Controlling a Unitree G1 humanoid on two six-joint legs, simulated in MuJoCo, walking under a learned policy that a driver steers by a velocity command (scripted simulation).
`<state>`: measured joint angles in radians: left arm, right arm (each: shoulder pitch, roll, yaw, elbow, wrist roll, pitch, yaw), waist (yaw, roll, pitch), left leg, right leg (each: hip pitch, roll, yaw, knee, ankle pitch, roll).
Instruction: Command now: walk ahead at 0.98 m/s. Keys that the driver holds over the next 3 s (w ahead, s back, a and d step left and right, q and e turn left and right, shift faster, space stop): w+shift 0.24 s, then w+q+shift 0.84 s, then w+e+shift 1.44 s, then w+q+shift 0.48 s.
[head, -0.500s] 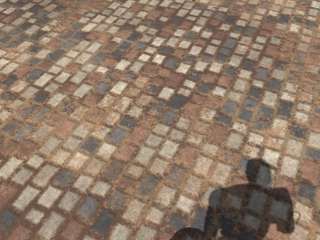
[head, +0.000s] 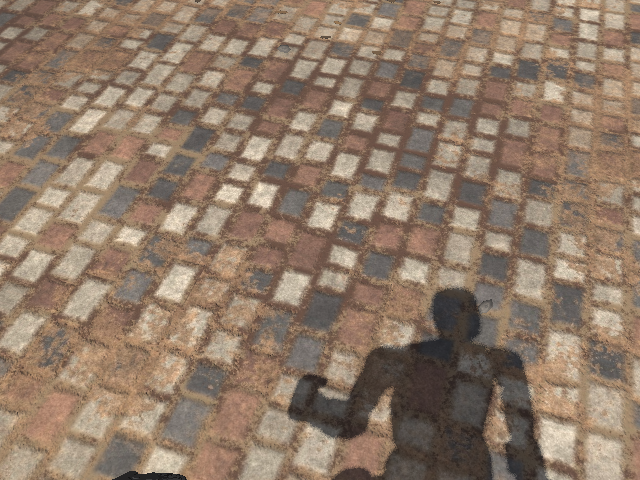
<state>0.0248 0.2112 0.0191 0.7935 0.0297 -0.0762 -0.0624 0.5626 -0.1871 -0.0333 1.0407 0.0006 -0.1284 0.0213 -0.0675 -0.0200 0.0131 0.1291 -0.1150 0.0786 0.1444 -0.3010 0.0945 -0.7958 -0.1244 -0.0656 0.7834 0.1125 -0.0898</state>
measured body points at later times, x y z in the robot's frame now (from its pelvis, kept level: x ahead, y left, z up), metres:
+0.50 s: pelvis +0.48 -0.01 -0.01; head +0.51 +0.00 +0.44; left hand +0.37 +0.22 -0.15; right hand +0.71 -0.21 -0.11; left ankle +0.70 +0.13 -0.67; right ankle +0.32 -0.08 -0.73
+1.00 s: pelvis +0.96 +0.10 -0.01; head +0.99 +0.13 +0.44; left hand +1.12 +0.40 -0.06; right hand +1.06 -0.19 -0.12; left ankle +0.75 +0.06 -0.73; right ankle +1.22 +0.06 -0.71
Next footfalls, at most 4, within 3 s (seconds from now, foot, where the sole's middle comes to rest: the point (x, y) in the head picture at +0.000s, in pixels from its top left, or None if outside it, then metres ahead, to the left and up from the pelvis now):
0.14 right None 0.35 -0.08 -0.77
0.60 left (281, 355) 0.78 0.07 -0.77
1.04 right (268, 209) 1.25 0.10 -0.77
1.44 left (122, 194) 1.34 0.52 -0.77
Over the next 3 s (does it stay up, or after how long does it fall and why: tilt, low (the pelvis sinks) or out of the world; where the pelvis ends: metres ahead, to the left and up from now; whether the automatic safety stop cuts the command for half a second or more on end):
stays up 2.57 0.42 0.00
